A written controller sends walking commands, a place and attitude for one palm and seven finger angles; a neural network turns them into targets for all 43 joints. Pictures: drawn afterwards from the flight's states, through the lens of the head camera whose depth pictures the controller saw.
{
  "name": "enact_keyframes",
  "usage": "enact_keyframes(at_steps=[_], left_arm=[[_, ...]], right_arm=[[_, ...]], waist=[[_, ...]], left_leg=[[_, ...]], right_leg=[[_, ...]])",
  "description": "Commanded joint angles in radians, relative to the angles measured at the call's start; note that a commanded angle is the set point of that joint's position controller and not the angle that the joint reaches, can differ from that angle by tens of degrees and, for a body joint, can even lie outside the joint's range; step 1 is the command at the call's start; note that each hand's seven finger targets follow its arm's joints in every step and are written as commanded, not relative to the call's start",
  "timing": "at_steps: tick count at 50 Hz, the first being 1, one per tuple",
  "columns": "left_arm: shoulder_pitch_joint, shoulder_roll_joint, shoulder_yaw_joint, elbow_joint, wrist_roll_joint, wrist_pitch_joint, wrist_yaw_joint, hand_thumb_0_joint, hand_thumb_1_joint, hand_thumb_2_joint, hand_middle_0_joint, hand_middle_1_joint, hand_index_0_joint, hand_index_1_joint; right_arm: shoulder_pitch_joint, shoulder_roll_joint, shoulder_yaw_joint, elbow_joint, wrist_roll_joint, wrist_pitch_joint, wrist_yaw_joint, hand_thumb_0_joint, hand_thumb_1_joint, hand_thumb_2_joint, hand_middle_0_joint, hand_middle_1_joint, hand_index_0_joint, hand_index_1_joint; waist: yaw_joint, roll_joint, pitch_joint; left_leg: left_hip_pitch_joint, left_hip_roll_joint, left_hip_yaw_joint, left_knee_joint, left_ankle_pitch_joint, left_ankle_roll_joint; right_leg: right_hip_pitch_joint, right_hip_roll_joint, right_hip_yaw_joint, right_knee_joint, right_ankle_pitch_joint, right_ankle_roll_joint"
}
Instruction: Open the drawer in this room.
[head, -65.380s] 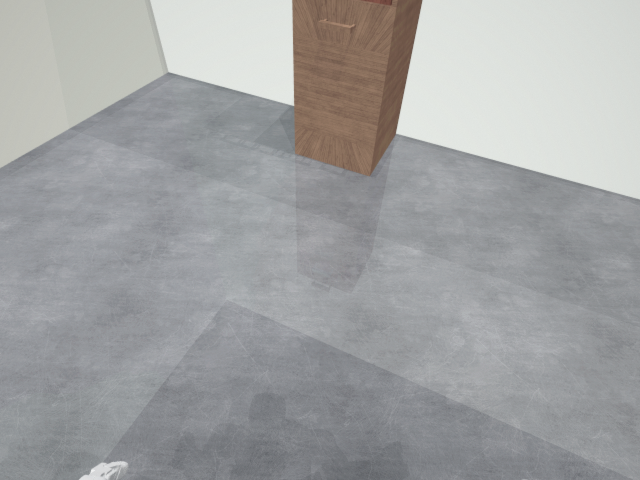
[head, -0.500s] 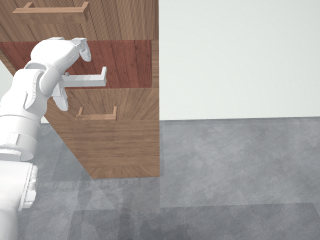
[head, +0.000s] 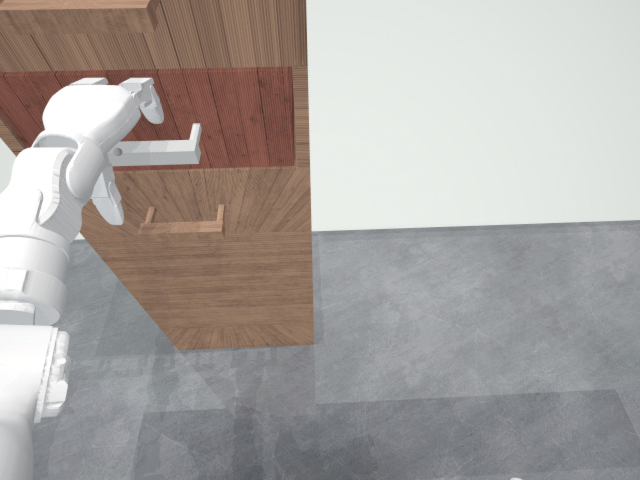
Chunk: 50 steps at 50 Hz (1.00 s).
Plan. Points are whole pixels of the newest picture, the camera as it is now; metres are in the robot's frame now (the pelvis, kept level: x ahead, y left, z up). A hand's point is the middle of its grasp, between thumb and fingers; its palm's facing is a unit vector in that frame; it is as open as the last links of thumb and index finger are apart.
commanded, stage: lower the fingers behind the handle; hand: left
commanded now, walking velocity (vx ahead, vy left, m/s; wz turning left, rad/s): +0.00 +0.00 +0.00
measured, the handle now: (149, 142) +0.53 +0.24 +0.12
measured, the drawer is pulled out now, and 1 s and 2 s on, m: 0.00 0.00 0.00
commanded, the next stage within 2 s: close the thumb around the handle in 1.18 s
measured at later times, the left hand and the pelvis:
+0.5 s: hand (107, 166) +0.47 +0.27 +0.13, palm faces -0.02 +0.01 -1.00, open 13.8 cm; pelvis +0.00 +0.00 +0.00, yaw +0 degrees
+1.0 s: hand (107, 183) +0.47 +0.28 +0.10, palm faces -0.10 +0.01 -1.00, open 13.8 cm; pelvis -0.01 +0.01 -0.01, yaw -1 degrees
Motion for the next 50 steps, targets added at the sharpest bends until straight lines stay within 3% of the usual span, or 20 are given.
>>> enact_keyframes(at_steps=[1, 5, 6, 11, 16, 18, 19, 20, 26, 29, 31, 33, 35, 36, 39, 44, 46, 47, 48, 50], left_arm=[[-0.463, 0.351, 0.160, -0.117, 0.012, 0.053, 0.134, 0.000, -0.500, 0.300, -0.300, -1.200, -0.300, -1.200], [-0.441, 0.299, 0.090, -0.113, 0.036, 0.122, 0.134, 0.000, -0.500, 0.300, -0.300, -1.200, -0.300, -1.200], [-0.437, 0.268, 0.064, -0.115, 0.034, 0.128, 0.121, 0.000, -0.500, 0.300, -0.300, -1.200, -0.300, -1.200], [-0.480, 0.231, 0.014, -0.168, -0.001, 0.097, 0.055, 0.000, -0.500, 0.300, -0.300, -1.200, -0.300, -1.200], [-0.439, 0.317, 0.113, -0.201, -0.005, 0.025, 0.069, 0.000, -0.500, 0.300, -0.300, -1.200, -0.300, -1.200], [-0.372, 0.216, 0.047, -0.158, -0.014, 0.026, 0.072, 0.000, -0.500, 0.300, -0.300, -1.200, -0.300, -1.200], [-0.384, 0.205, 0.036, -0.158, -0.012, 0.026, 0.076, 0.000, -0.500, 0.300, -0.300, -1.200, -0.300, -1.200], [-0.356, 0.224, 0.056, -0.136, -0.009, 0.035, 0.084, 0.000, -0.500, 0.300, -0.300, -1.200, -0.300, -1.200], [-0.415, 0.266, 0.078, -0.077, 0.021, 0.071, 0.132, 0.000, -0.500, 0.300, -0.300, -1.200, -0.300, -1.200], [-0.389, 0.253, 0.054, -0.012, 0.034, 0.103, 0.134, 0.000, -0.500, 0.300, -0.300, -1.200, -0.300, -1.200], [-0.394, 0.278, 0.073, 0.000, 0.036, 0.109, 0.133, 0.000, -0.500, 0.300, -0.300, -1.200, -0.300, -1.200], [-0.377, 0.231, 0.024, 0.039, 0.044, 0.122, 0.125, 0.000, -0.500, 0.300, -0.300, -1.200, -0.300, -1.200], [-0.363, 0.231, 0.022, 0.043, 0.045, 0.125, 0.116, 0.000, -0.500, 0.300, -0.300, -1.200, -0.300, -1.200], [-0.370, 0.253, 0.041, 0.044, 0.045, 0.119, 0.111, 0.000, -0.500, 0.300, -0.300, -1.200, -0.300, -1.200], [-0.326, 0.242, 0.030, 0.074, 0.044, 0.112, 0.096, 0.000, -0.500, 0.300, -0.300, -1.200, -0.300, -1.200], [-0.326, 0.228, 0.033, -0.009, 0.028, 0.075, 0.087, 0.000, -0.500, 0.300, -0.300, -1.200, -0.300, -1.200], [-0.310, 0.280, 0.081, -0.024, 0.019, 0.060, 0.089, 0.000, -0.500, 0.300, -0.300, -1.200, -0.300, -1.200], [-0.317, 0.267, 0.067, -0.020, 0.019, 0.057, 0.091, 0.000, -0.500, 0.300, -0.300, -1.200, -0.300, -1.200], [-0.325, 0.238, 0.043, -0.028, 0.016, 0.052, 0.091, 0.000, -0.500, 0.300, -0.300, -1.200, -0.300, -1.200], [-0.381, 0.265, 0.069, -0.100, 0.019, 0.027, 0.109, 0.000, -0.500, 0.300, -0.300, -1.200, -0.300, -1.200]], right_arm=[[0.066, -0.145, -0.053, -0.074, -0.015, -0.019, 0.016, 0.000, -0.900, -0.900, 0.200, 0.300, 0.200, 0.300], [0.073, -0.153, -0.060, -0.081, -0.011, -0.015, 0.024, 0.000, -0.900, -0.900, 0.200, 0.300, 0.200, 0.300], [0.080, -0.156, -0.064, -0.082, -0.011, -0.011, 0.023, 0.000, -0.900, -0.900, 0.200, 0.300, 0.200, 0.300], [0.083, -0.162, -0.068, -0.075, -0.007, -0.006, -0.004, 0.000, -0.900, -0.900, 0.200, 0.300, 0.200, 0.300], [0.087, -0.153, -0.067, -0.068, -0.014, -0.003, -0.012, 0.000, -0.900, -0.900, 0.200, 0.300, 0.200, 0.300], [0.086, -0.143, -0.067, -0.069, -0.009, -0.005, -0.004, 0.000, -0.900, -0.900, 0.200, 0.300, 0.200, 0.300], [0.085, -0.149, -0.067, -0.064, -0.010, -0.006, 0.001, 0.000, -0.900, -0.900, 0.200, 0.300, 0.200, 0.300], [0.083, -0.150, -0.068, -0.067, -0.010, -0.005, 0.006, 0.000, -0.900, -0.900, 0.200, 0.300, 0.200, 0.300], [0.103, -0.162, -0.067, -0.058, -0.013, -0.005, 0.013, 0.000, -0.900, -0.900, 0.200, 0.300, 0.200, 0.300], [0.104, -0.159, -0.059, -0.064, -0.009, -0.003, 0.013, 0.000, -0.900, -0.900, 0.200, 0.300, 0.200, 0.300], [0.113, -0.164, -0.060, -0.065, -0.011, -0.003, 0.012, 0.000, -0.900, -0.900, 0.200, 0.300, 0.200, 0.300], [0.109, -0.160, -0.054, -0.071, -0.007, 0.000, 0.008, 0.000, -0.900, -0.900, 0.200, 0.300, 0.200, 0.300], [0.112, -0.161, -0.054, -0.079, -0.008, -0.002, 0.008, 0.000, -0.900, -0.900, 0.200, 0.300, 0.200, 0.300], [0.120, -0.165, -0.055, -0.077, -0.010, 0.000, 0.006, 0.000, -0.900, -0.900, 0.200, 0.300, 0.200, 0.300], [0.122, -0.162, -0.051, -0.089, -0.007, 0.001, 0.000, 0.000, -0.900, -0.900, 0.200, 0.300, 0.200, 0.300], [0.127, -0.157, -0.061, -0.096, -0.012, -0.003, -0.001, 0.000, -0.900, -0.900, 0.200, 0.300, 0.200, 0.300], [0.130, -0.164, -0.062, -0.094, -0.012, -0.001, -0.003, 0.000, -0.900, -0.900, 0.200, 0.300, 0.200, 0.300], [0.129, -0.160, -0.061, -0.093, -0.009, -0.002, -0.005, 0.000, -0.900, -0.900, 0.200, 0.300, 0.200, 0.300], [0.128, -0.158, -0.063, -0.091, -0.007, -0.003, -0.006, 0.000, -0.900, -0.900, 0.200, 0.300, 0.200, 0.300], [0.128, -0.160, -0.069, -0.083, -0.010, -0.011, -0.004, 0.000, -0.900, -0.900, 0.200, 0.300, 0.200, 0.300]], waist=[[0.026, 0.069, -0.417], [0.013, 0.052, -0.475], [-0.006, 0.028, -0.480], [-0.044, -0.016, -0.402], [-0.009, 0.056, -0.418], [-0.016, 0.052, -0.350], [-0.020, 0.061, -0.324], [-0.009, 0.055, -0.319], [-0.024, 0.007, -0.355], [-0.025, -0.009, -0.346], [-0.021, -0.020, -0.365], [-0.031, -0.030, -0.328], [-0.025, -0.014, -0.325], [-0.028, -0.035, -0.340], [-0.024, -0.050, -0.308], [-0.018, -0.012, -0.339], [-0.010, -0.023, -0.351], [-0.019, -0.033, -0.345], [-0.028, -0.022, -0.320], [-0.024, 0.029, -0.342]], left_leg=[[0.183, -0.050, 0.024, -0.022, 0.396, 0.035], [0.200, -0.045, 0.040, -0.008, 0.423, 0.043], [0.212, -0.044, 0.038, -0.005, 0.431, 0.047], [0.224, -0.048, 0.029, -0.013, 0.350, 0.063], [0.235, -0.052, 0.023, 0.003, 0.424, 0.057], [0.220, -0.049, 0.020, 0.004, 0.410, 0.052], [0.214, -0.044, 0.018, 0.001, 0.396, 0.047], [0.203, -0.044, 0.019, -0.001, 0.375, 0.047], [0.157, -0.045, 0.021, 0.006, 0.326, 0.047], [0.127, -0.046, 0.028, 0.007, 0.300, 0.046], [0.117, -0.046, 0.033, 0.009, 0.290, 0.048], [0.104, -0.046, 0.034, 0.007, 0.266, 0.048], [0.103, -0.044, 0.037, 0.005, 0.254, 0.048], [0.100, -0.044, 0.037, 0.006, 0.249, 0.049], [0.071, -0.044, 0.039, 0.007, 0.229, 0.050], [0.109, -0.044, 0.040, 0.015, 0.252, 0.053], [0.097, -0.045, 0.039, 0.015, 0.260, 0.054], [0.094, -0.046, 0.037, 0.018, 0.251, 0.056], [0.096, -0.045, 0.035, 0.016, 0.237, 0.055], [0.122, -0.045, 0.028, 0.020, 0.249, 0.054]], right_leg=[[0.130, 0.053, -0.028, -0.021, 0.335, -0.041], [0.149, 0.049, -0.017, -0.018, 0.396, -0.032], [0.147, 0.051, -0.020, -0.024, 0.400, -0.031], [0.106, 0.049, -0.011, -0.057, 0.354, -0.026], [0.108, 0.055, -0.013, -0.028, 0.383, -0.037], [0.059, 0.058, -0.025, -0.026, 0.352, -0.037], [0.029, 0.060, -0.029, -0.025, 0.327, -0.039], [0.028, 0.061, -0.028, -0.026, 0.306, -0.040], [0.033, 0.056, -0.027, -0.011, 0.283, -0.039], [0.029, 0.052, -0.026, -0.008, 0.278, -0.033], [0.050, 0.051, -0.019, -0.012, 0.280, -0.033], [0.019, 0.050, -0.024, -0.011, 0.262, -0.030], [0.014, 0.050, -0.021, -0.014, 0.249, -0.031], [0.029, 0.049, -0.021, -0.015, 0.249, -0.031], [0.018, 0.049, -0.021, -0.011, 0.243, -0.029], [0.017, 0.053, -0.017, -0.011, 0.254, -0.031], [0.046, 0.053, -0.013, -0.010, 0.270, -0.034], [0.034, 0.053, -0.012, -0.010, 0.264, -0.029], [0.010, 0.055, -0.015, -0.013, 0.246, -0.030], [-0.010, 0.059, -0.014, -0.008, 0.232, -0.035]])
